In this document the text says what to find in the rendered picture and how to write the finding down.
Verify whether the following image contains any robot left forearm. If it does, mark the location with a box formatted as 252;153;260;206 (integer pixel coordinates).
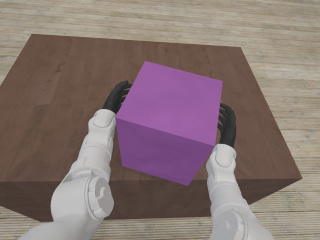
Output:
50;109;116;218

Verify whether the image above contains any left robot upper arm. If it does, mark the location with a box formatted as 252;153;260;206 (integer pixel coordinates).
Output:
17;175;114;240

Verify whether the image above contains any pedestal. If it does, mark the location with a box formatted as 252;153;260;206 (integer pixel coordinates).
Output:
0;34;303;222

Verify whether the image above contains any right robot upper arm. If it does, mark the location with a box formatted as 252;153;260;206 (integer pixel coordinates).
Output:
210;210;274;240

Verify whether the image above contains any left robot hand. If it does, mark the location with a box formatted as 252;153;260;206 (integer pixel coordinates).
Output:
102;80;133;114

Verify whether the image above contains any right robot hand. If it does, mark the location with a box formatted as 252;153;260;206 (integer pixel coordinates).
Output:
217;103;237;148

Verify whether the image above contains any robot right forearm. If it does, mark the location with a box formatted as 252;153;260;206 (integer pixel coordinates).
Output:
206;144;263;227

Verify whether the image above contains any carton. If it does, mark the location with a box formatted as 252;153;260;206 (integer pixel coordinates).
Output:
115;61;223;186

